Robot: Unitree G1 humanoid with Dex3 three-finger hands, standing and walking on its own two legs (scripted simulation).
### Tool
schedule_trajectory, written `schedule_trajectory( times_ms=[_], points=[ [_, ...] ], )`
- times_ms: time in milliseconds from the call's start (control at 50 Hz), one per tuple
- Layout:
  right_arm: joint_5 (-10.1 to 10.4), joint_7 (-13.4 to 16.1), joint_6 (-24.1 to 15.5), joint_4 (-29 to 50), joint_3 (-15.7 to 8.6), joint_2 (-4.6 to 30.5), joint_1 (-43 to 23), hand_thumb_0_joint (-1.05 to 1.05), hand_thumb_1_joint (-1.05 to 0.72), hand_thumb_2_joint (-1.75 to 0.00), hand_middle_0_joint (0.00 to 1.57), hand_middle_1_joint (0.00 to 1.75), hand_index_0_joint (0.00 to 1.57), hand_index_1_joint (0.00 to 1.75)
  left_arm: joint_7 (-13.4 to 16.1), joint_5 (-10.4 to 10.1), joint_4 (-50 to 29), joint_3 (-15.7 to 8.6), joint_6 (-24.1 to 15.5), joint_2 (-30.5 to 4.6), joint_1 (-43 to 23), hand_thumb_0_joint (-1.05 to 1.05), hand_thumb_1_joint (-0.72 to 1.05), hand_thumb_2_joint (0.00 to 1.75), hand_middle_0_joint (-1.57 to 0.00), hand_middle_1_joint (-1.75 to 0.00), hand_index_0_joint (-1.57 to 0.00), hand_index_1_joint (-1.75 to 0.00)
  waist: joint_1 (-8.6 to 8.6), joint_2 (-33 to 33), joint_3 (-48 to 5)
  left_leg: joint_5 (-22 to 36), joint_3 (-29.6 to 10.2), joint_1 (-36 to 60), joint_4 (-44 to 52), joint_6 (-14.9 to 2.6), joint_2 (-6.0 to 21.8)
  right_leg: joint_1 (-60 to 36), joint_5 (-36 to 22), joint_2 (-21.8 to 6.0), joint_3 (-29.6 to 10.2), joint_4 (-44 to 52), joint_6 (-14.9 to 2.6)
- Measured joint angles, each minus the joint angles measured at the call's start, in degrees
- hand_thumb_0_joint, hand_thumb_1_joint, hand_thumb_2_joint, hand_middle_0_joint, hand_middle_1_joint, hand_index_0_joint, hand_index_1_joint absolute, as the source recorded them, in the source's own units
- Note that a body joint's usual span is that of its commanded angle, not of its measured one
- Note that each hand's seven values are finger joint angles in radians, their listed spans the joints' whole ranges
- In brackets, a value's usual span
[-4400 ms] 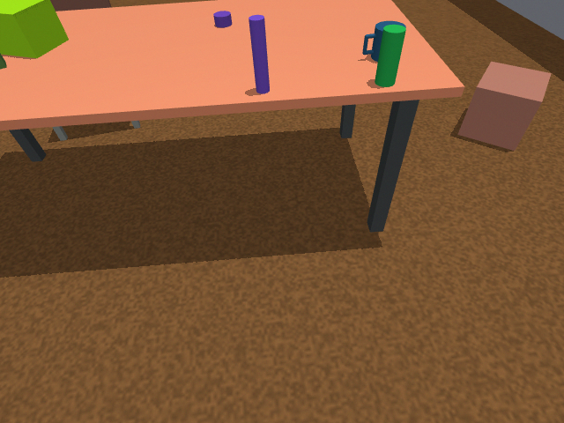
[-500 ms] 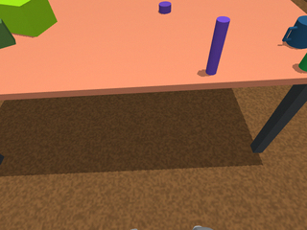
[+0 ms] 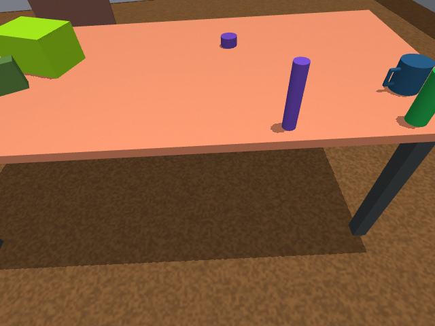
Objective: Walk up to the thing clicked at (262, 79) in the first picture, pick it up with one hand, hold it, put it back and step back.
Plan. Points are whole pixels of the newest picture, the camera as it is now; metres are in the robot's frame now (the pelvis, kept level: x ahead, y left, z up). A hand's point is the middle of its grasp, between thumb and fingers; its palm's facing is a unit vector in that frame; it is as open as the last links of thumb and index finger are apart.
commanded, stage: walk up
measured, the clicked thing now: (294, 97) +0.66 -0.18 +0.06
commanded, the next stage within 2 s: stand in 0.80 s
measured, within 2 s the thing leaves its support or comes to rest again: neither
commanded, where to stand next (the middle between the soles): +0.08 -0.01 m, yaw +0 degrees
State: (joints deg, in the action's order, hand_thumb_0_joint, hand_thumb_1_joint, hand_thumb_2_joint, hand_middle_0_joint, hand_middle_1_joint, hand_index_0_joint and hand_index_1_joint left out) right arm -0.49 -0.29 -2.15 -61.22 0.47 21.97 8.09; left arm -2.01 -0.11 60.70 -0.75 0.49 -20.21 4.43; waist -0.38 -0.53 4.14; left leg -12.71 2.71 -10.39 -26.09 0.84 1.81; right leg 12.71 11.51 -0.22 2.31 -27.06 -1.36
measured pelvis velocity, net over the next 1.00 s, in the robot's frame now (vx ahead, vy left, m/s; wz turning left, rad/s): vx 0.02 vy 0.01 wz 0.02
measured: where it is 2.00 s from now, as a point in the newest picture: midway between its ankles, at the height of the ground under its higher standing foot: outside the picture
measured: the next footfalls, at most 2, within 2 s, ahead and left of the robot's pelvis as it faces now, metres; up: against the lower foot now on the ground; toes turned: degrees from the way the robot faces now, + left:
none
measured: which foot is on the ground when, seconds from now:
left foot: down 0.00-1.00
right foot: down 0.00-1.00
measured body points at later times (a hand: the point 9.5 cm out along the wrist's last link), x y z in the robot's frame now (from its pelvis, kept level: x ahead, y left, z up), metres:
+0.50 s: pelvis +0.01 +0.00 +0.01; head +0.02 +0.01 +0.46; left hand +0.08 +0.31 -0.13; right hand +0.09 -0.30 -0.12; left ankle +0.02 +0.13 -0.74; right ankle +0.04 -0.10 -0.74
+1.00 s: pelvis +0.02 +0.01 +0.01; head +0.03 +0.01 +0.46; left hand +0.10 +0.31 -0.12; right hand +0.10 -0.29 -0.13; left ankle +0.02 +0.13 -0.74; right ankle +0.04 -0.10 -0.74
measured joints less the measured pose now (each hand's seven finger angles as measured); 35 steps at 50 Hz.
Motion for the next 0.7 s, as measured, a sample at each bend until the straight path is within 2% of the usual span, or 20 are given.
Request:
schedule_trajectory(
  times_ms=[260, 700],
  points=[
    [-0.32, 0.00, 0.16, -3.21, 0.17, -0.95, -1.84, 0.00, -0.90, -0.89, 0.21, 0.30, 0.21, 0.30, 0.10, 0.02, 4.15, -0.81, -0.12, 0.40, 0.17, 0.01, 0.90, 0.90, -0.20, -0.30, -0.21, -0.30, 0.94, 0.56, -0.88, 2.22, -0.32, 2.55, 5.03, 0.17, 0.24, -3.24, -2.74, 0.46, 0.40, 6.21, 0.12],
    [-0.46, 0.27, 0.56, -4.41, -0.53, -1.79, -2.34, 0.00, -0.90, -0.89, 0.21, 0.30, 0.21, 0.30, 0.39, 0.30, 5.12, -1.14, 0.13, 0.60, 0.66, 0.01, 0.91, 0.90, -0.20, -0.30, -0.21, -0.30, 0.64, 0.10, -0.85, 2.68, -0.60, 3.39, 6.89, -0.29, -0.45, -4.25, -3.04, -0.17, 0.66, 8.02, 0.72]
  ],
)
